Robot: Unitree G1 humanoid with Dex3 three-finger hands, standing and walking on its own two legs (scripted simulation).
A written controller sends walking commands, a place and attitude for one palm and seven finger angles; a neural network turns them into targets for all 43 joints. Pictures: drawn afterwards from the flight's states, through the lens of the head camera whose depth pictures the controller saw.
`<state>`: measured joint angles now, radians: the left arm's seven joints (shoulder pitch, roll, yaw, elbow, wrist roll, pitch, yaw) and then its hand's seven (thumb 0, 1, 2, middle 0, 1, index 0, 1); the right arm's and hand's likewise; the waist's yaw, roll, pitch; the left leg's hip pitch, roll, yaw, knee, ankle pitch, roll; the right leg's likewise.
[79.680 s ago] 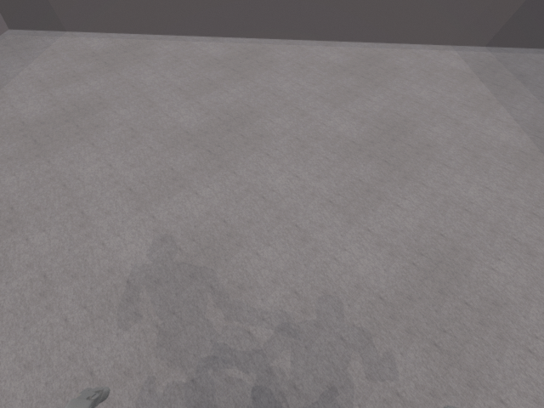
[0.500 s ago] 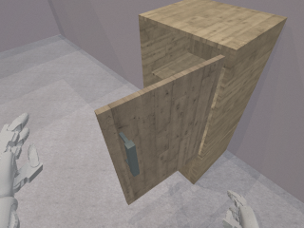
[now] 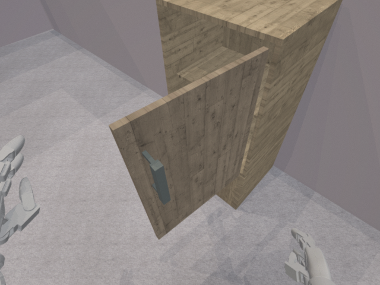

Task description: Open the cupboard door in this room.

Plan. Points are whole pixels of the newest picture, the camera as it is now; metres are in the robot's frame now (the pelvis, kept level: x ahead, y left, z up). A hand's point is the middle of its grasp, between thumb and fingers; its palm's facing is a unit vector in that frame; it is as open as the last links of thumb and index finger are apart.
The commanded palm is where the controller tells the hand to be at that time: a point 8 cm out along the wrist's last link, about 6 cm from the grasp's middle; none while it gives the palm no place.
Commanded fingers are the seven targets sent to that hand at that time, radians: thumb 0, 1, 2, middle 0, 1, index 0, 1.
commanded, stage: step back with the hand held close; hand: left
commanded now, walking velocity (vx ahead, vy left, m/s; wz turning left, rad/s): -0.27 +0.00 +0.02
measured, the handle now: (156, 178) +0.34 +0.11 +0.02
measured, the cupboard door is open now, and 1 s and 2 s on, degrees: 82 82 82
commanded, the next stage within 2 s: stop stepping back and stand still in 0.64 s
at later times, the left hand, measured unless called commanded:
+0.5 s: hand out of the picture +0.08 +0.28 +0.16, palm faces +0.49 -0.71 -0.51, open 7.4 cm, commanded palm +0.01 +0.32 +0.17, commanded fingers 0.00 0.90 0.90 -0.20 -0.30 -0.20 -0.30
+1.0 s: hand out of the picture -0.01 +0.23 +0.16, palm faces +0.41 -0.77 -0.48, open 7.4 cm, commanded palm -0.07 +0.28 +0.17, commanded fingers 0.00 0.90 0.90 -0.20 -0.30 -0.20 -0.30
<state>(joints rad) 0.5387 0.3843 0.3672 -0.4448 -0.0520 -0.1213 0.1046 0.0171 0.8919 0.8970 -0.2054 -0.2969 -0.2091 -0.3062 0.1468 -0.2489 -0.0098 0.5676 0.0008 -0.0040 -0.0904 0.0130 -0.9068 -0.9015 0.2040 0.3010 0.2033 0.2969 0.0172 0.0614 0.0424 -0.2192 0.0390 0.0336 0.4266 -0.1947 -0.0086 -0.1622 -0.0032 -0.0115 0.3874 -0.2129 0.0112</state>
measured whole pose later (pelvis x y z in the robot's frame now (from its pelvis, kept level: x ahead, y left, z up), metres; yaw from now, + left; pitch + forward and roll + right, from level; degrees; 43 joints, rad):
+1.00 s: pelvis -0.20 -0.03 -0.01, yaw +2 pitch +3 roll +0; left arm 0.58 0.44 0.42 -0.59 -0.04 -0.18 0.16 0.02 0.89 0.90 -0.21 -0.30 -0.21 -0.31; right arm 0.19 -0.16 0.04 0.60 -0.02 -0.12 -0.05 0.01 -0.90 -0.90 0.21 0.30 0.21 0.30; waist 0.00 -0.03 0.00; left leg -0.49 0.05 0.04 0.51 -0.16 -0.01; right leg -0.12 0.04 -0.03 0.45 -0.40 -0.06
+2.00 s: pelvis -0.27 -0.01 -0.01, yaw +3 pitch +0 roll -1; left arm 0.36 0.40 0.29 -0.14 0.01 -0.14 0.08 0.01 0.89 0.90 -0.20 -0.30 -0.20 -0.31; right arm 0.18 -0.27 0.01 0.71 -0.01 -0.13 -0.04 0.01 -0.90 -0.90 0.20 0.30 0.20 0.30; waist 0.01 0.04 -0.01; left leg -0.38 -0.02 0.02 0.45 -0.07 0.05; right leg -0.18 0.03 -0.01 0.50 -0.31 -0.02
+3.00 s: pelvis -0.23 -0.05 -0.01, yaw +2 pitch -2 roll +0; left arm 0.28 0.13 0.00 1.13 0.00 -0.01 0.04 0.02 0.93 0.90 -0.20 -0.29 -0.20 -0.30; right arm 0.25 -0.15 0.00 1.15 -0.02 0.02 -0.04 0.00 -0.92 -0.90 0.20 0.30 0.20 0.30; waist -0.01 0.00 0.04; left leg -0.25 0.01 0.00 0.43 -0.14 -0.01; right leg -0.03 0.06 -0.01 0.40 -0.34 -0.06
